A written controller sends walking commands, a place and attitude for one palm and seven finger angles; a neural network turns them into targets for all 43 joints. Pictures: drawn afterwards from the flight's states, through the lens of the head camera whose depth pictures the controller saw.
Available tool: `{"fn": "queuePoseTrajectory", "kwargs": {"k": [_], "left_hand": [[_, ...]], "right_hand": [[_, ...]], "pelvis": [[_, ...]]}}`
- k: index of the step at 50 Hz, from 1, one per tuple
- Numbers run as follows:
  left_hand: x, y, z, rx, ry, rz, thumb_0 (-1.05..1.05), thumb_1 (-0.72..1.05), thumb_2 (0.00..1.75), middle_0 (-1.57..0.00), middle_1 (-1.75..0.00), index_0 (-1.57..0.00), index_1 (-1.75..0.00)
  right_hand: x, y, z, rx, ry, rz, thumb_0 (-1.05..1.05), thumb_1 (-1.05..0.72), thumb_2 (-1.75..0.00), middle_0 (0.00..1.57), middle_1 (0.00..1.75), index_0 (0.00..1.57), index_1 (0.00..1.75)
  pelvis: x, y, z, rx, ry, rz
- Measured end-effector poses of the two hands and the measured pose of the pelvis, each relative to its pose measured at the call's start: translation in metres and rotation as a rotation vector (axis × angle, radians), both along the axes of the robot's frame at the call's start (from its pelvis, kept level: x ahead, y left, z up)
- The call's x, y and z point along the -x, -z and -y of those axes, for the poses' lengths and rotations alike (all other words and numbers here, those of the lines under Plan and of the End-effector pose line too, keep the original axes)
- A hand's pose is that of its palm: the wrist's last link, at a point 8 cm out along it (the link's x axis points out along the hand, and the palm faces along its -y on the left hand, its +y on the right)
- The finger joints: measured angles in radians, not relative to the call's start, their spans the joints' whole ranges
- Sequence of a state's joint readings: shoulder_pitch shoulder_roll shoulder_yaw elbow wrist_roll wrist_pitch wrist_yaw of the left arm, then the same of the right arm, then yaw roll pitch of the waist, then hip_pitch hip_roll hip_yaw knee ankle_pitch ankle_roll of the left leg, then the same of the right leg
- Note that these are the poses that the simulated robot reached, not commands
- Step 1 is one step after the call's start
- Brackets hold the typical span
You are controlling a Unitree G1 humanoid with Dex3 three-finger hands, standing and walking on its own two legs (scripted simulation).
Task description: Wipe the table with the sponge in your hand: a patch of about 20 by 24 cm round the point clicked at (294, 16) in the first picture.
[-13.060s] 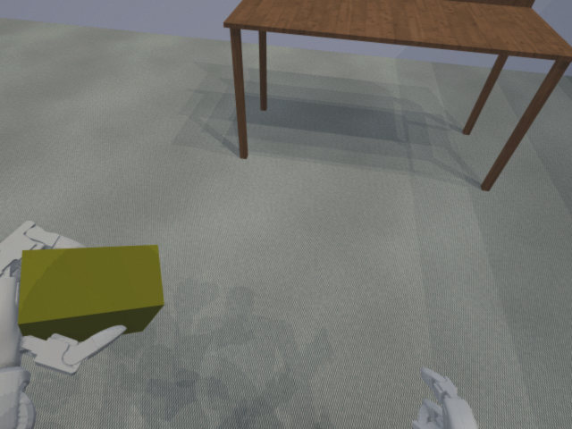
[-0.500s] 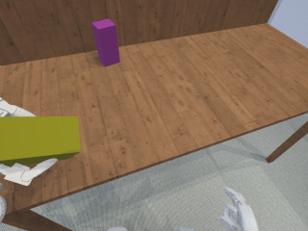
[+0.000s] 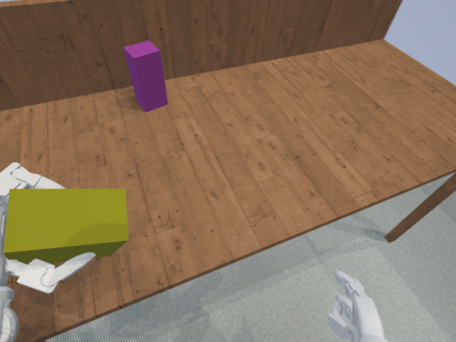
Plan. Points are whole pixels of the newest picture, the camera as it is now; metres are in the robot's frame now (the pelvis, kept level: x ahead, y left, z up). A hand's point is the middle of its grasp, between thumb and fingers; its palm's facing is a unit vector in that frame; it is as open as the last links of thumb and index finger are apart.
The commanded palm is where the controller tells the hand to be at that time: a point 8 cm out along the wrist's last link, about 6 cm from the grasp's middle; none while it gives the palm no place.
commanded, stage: come to a stop and stand still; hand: left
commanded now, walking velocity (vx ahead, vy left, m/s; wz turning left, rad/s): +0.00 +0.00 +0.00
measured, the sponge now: (85, 227) +0.23 +0.21 +0.14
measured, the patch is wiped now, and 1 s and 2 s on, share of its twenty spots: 0.00 0.00 0.00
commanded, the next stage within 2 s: look again from close up in 0.76 s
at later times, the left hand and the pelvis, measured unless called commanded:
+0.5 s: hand (7, 245) +0.20 +0.29 +0.15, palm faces +0.33 -0.84 -0.42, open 10.6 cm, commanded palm +0.14 +0.31 +0.17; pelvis -0.02 +0.04 +0.00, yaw +0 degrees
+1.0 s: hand out of the picture +0.20 +0.30 +0.16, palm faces +0.38 -0.85 -0.36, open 10.6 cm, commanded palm +0.15 +0.32 +0.17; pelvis -0.01 +0.04 +0.00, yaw +0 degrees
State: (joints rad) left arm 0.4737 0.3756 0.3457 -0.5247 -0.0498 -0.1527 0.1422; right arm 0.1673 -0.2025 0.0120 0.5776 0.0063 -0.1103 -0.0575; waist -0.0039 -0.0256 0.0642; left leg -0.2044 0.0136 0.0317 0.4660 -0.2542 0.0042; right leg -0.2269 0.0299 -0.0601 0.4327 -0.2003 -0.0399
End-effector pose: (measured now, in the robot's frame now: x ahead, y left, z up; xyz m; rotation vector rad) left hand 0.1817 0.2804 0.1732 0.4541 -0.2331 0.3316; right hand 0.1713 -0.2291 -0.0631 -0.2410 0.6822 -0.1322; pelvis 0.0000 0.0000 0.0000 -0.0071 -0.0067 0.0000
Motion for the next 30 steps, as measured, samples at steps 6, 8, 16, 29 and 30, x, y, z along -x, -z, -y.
{"fn": "queuePoseTrajectory", "kwargs": {"k": [6, 8, 16, 29, 30], "left_hand": [[0.011, -0.011, -0.011, -0.085, -0.01, 0.013, -0.01, -0.53, 1.01, -0.67, -1.36, -0.68, -1.36], [0.006, -0.025, -0.032, -0.164, -0.031, 0.087, -0.01, -0.54, 1.01, -0.67, -1.36, -0.68, -1.36], [0.012, -0.001, -0.031, 0.007, -0.008, 0.057, -0.01, -0.53, 1.01, -0.66, -1.36, -0.68, -1.36], [0.021, -0.006, -0.058, -0.056, 0.001, 0.102, -0.01, -0.53, 1.01, -0.66, -1.36, -0.68, -1.36], [0.021, -0.008, -0.059, -0.05, -0.002, 0.116, -0.01, -0.53, 1.01, -0.66, -1.36, -0.68, -1.36]], "right_hand": [[0.004, -0.002, -0.007, 0.005, -0.029, 0.011, 0.01, -0.9, -0.9, 0.2, 0.3, 0.2, 0.3], [0.009, 0.003, -0.012, 0.004, -0.075, -0.013, 0.01, -0.9, -0.9, 0.2, 0.3, 0.2, 0.3], [0.037, 0.007, -0.028, -0.058, -0.044, -0.008, 0.01, -0.9, -0.9, 0.2, 0.3, 0.21, 0.3], [0.044, 0.008, -0.057, -0.03, -0.069, -0.048, 0.01, -0.9, -0.9, 0.2, 0.3, 0.21, 0.3], [0.041, 0.008, -0.059, -0.031, -0.075, -0.043, 0.01, -0.9, -0.9, 0.2, 0.3, 0.21, 0.3]], "pelvis": [[0.007, 0.0, -0.002, 0.01, -0.004, -0.003], [0.013, 0.001, -0.001, 0.01, -0.011, -0.008], [0.023, 0.0, -0.022, 0.006, 0.03, 0.009], [0.02, 0.002, -0.04, 0.01, 0.004, 0.021], [0.019, 0.001, -0.041, 0.011, 0.004, 0.02]]}}
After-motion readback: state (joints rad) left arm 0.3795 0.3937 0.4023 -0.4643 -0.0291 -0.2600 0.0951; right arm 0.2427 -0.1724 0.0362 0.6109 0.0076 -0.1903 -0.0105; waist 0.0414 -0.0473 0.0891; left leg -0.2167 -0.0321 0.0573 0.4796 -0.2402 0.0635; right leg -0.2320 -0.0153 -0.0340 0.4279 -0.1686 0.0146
